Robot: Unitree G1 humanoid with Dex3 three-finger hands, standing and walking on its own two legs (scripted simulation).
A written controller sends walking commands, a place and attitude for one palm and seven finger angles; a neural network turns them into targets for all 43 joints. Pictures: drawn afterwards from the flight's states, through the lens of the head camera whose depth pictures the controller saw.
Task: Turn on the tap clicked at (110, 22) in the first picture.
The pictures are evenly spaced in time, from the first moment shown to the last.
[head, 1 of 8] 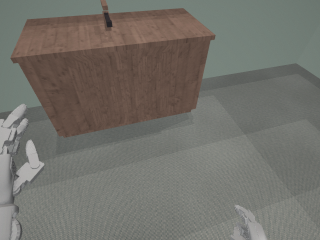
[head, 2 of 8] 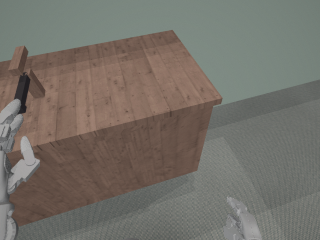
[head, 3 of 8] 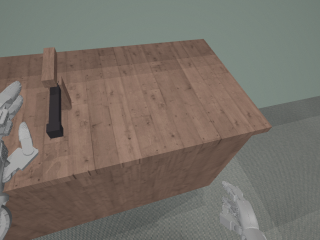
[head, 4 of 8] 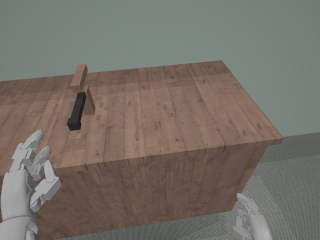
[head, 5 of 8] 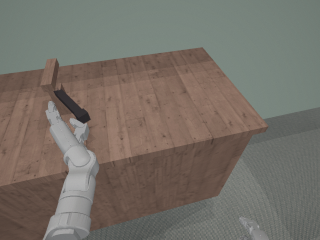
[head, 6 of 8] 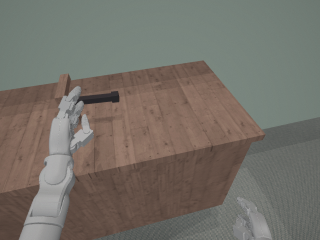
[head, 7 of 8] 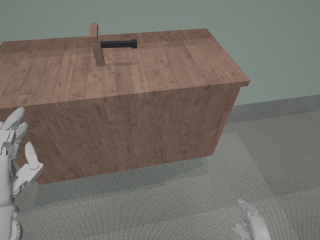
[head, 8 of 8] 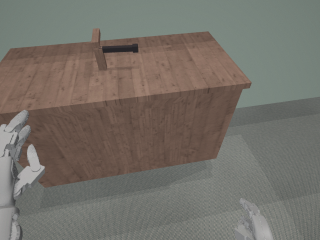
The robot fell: no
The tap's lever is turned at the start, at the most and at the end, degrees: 0 84 84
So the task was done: yes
